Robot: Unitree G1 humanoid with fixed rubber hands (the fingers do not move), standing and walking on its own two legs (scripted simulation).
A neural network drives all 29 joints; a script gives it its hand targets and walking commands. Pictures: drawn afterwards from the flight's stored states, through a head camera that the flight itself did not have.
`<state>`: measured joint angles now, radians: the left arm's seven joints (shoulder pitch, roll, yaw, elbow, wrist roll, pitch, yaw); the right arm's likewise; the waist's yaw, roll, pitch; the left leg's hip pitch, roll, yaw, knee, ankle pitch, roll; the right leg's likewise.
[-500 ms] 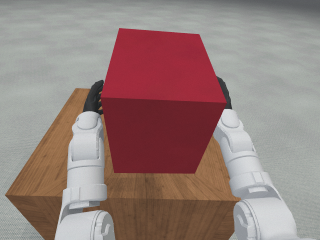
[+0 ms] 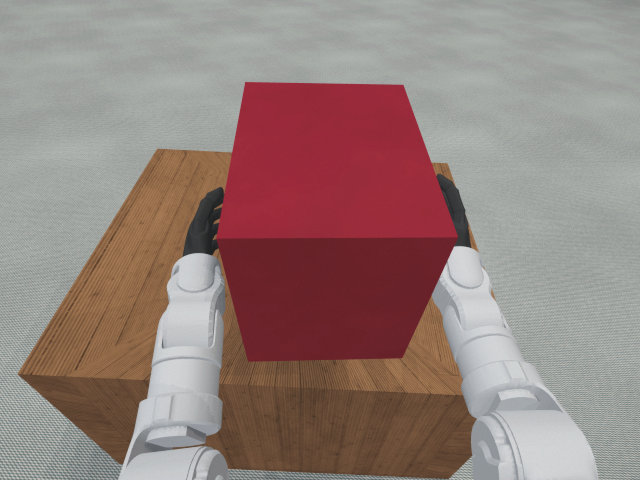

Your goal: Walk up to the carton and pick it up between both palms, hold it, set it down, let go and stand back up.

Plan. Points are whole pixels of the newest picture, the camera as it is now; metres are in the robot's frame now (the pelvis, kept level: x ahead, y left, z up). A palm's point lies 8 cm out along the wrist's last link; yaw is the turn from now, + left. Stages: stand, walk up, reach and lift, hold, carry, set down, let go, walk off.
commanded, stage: set down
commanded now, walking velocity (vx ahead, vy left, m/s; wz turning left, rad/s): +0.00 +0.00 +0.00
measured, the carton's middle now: (325, 223) +0.44 +0.00 +0.11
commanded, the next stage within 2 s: none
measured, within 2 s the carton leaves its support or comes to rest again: neither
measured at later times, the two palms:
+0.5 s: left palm (213, 268) +0.37 +0.15 +0.09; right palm (450, 249) +0.39 -0.16 +0.11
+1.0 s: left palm (219, 273) +0.38 +0.15 +0.07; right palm (441, 248) +0.41 -0.16 +0.09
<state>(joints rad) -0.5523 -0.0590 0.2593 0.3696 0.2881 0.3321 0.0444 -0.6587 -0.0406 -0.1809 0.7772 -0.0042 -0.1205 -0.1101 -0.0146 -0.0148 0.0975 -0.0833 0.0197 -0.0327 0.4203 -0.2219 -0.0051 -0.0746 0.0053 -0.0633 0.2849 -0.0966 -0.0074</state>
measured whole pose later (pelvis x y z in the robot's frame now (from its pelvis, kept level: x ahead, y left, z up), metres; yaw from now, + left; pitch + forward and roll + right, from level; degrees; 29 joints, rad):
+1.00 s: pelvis +0.02 -0.01 +0.00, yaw +0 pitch +0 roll -1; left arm -0.55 -0.08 0.28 0.70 0.26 0.04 0.11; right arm -0.67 -0.06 -0.28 0.99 -0.08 -0.27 -0.05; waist 0.03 0.01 0.03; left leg -0.16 0.03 -0.03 0.39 -0.22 -0.02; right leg -0.17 0.01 -0.06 0.30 -0.12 -0.01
